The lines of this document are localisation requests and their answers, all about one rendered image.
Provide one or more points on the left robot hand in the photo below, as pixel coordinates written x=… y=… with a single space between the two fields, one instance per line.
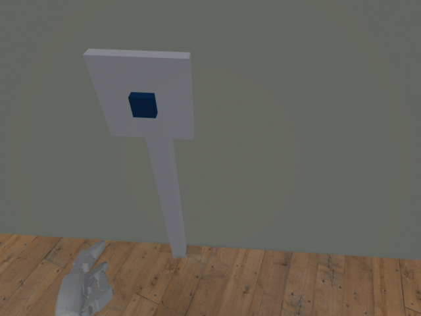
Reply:
x=78 y=294

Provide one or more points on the button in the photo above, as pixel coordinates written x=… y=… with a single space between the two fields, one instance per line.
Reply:
x=143 y=105

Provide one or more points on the panel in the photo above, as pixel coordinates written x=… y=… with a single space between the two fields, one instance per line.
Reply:
x=117 y=73

